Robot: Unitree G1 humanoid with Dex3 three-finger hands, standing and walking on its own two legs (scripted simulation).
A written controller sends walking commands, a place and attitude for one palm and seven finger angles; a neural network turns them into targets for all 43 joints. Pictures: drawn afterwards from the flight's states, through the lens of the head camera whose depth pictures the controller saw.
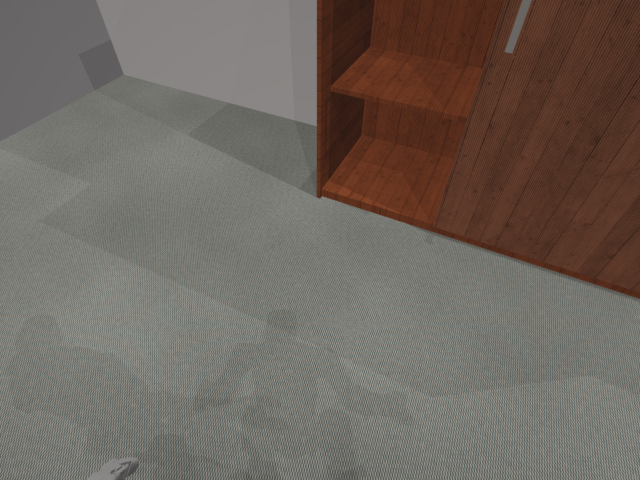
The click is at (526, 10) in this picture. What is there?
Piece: wardrobe's sliding door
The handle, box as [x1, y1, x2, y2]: [505, 0, 531, 52]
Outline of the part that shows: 531,0 522,0 505,51 512,52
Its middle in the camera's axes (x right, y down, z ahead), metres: +0.53 -0.62 +0.97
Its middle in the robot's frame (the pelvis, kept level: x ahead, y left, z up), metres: +1.19 -0.46 +0.19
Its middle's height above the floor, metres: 0.95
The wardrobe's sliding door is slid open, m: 0.54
